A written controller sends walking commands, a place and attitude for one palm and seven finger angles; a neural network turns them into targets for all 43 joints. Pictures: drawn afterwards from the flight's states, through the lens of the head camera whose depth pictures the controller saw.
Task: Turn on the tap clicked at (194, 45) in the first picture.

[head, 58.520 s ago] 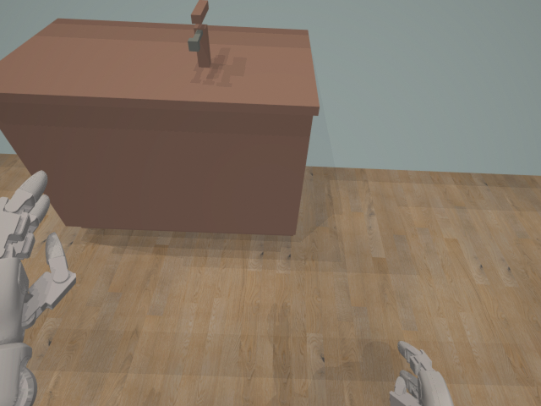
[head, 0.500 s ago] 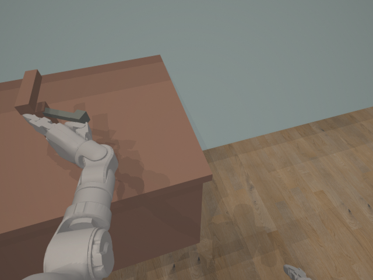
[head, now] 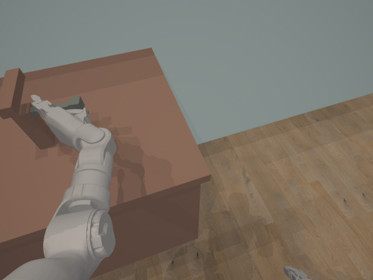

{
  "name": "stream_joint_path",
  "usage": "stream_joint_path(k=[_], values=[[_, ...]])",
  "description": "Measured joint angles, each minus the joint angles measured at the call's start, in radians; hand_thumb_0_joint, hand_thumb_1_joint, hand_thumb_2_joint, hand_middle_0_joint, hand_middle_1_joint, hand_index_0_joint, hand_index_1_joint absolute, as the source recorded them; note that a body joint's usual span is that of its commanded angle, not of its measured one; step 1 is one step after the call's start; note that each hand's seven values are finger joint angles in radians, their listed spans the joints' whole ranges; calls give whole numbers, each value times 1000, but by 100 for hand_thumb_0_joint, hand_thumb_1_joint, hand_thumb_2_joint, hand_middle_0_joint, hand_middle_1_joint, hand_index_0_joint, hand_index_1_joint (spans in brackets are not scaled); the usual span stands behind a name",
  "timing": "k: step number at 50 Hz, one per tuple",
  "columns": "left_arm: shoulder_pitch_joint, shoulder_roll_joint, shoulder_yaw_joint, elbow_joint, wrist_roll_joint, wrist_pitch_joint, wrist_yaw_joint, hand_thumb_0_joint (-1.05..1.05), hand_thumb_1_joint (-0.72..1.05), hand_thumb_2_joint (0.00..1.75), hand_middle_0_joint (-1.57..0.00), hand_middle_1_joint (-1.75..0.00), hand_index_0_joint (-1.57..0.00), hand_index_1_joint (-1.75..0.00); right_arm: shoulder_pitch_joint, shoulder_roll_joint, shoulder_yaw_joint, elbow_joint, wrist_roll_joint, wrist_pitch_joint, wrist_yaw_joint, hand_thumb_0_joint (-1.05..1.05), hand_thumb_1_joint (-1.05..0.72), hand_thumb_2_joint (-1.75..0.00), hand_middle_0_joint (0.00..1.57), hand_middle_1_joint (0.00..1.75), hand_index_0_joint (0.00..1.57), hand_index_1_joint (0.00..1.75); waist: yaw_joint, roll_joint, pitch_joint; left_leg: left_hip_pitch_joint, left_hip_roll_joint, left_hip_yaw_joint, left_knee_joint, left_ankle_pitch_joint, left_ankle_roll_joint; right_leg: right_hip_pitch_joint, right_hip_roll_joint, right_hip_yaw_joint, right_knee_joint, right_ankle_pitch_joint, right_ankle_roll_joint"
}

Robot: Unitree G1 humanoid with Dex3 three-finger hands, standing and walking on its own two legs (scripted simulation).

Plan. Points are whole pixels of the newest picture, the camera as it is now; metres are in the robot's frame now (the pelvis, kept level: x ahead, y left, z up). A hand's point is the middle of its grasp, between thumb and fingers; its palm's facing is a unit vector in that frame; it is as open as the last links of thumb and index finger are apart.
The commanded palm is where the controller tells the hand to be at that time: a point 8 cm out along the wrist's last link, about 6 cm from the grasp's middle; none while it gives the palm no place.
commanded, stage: lift the hand up off the lever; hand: left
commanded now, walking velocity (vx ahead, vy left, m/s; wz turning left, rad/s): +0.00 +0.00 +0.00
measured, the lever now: (76, 105) +0.48 +0.25 +0.12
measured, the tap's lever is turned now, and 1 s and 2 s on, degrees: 82 85 75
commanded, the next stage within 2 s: none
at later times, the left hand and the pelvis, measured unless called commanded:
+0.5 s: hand (80, 107) +0.46 +0.23 +0.13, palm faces +0.80 -0.59 -0.08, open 7.9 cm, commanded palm +0.40 +0.25 +0.15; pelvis +0.02 +0.04 +0.01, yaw -1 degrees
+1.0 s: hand (77, 106) +0.45 +0.23 +0.14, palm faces +0.80 -0.59 -0.08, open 7.8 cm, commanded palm +0.40 +0.24 +0.17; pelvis +0.02 +0.04 +0.01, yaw -1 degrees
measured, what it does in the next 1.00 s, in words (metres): stands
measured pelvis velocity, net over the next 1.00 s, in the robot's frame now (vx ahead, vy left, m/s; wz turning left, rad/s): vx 0.02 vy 0.04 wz -0.02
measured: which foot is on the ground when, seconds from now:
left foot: down 0.00-1.00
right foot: down 0.00-1.00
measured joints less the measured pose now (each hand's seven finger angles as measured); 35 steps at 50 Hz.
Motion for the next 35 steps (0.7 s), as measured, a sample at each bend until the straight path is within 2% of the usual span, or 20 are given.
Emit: stream_joint_path(k=[3, 7, 19, 24, 35], values=[[-18, -2, 32, 0, 18, 27, 8, 7, 97, 96, -15, -15, -14, -14, 16, 1, -8, -8, -9, 11, 13, 1, -91, -90, 20, 30, 20, 30, -9, 5, -10, -5, -3, 7, 2, -5, -6, -7, -4, 8, 2, -5, 7], [8, -37, 38, -41, 37, 54, 19, 8, 99, 99, -15, -15, -15, -15, 49, 3, -20, -17, -15, 21, 30, 1, -91, -90, 20, 30, 20, 30, -4, 13, -24, 9, -8, 19, -6, -11, -10, 5, -10, 20, -7, -8, 17], [60, -75, -1, -130, 50, 116, 28, 9, 94, 96, -15, -15, -15, -15, 58, 26, -23, -15, -17, 14, 51, 1, -91, -90, 20, 30, 20, 30, 4, -1, -21, 70, -12, 34, -26, -20, -2, 77, -14, 36, -57, 6, 40], [59, -89, -38, -146, 46, 140, 35, 11, 93, 95, -15, -15, -15, -15, 38, 25, -24, -15, -18, 3, 60, 1, -91, -90, 20, 30, 20, 30, 14, 2, -11, 82, -17, 35, -27, -20, 7, 95, -19, 37, -70, 12, 49], [54, -121, -66, -189, 22, 187, 39, 9, 92, 92, -15, -15, -15, -15, 9, 42, -18, -11, -23, -1, 74, 1, -91, -90, 20, 30, 20, 30, 39, 4, -3, 102, -25, 42, -40, -15, 16, 116, -28, 44, -88, 21, 61]])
